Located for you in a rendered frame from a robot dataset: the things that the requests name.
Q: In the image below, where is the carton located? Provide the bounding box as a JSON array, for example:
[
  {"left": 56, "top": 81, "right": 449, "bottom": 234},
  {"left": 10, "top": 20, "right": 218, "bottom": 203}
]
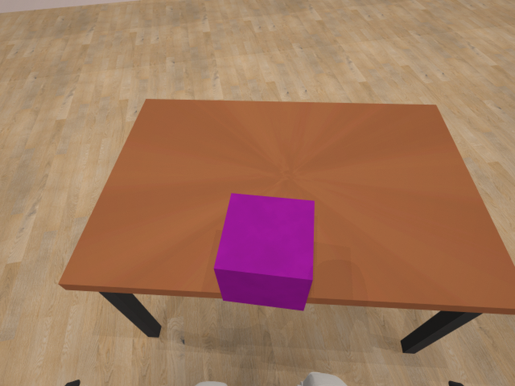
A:
[{"left": 214, "top": 193, "right": 315, "bottom": 310}]

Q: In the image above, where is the table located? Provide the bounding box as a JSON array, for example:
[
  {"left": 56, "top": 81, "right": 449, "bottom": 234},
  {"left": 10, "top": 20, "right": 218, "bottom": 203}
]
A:
[{"left": 58, "top": 99, "right": 515, "bottom": 354}]

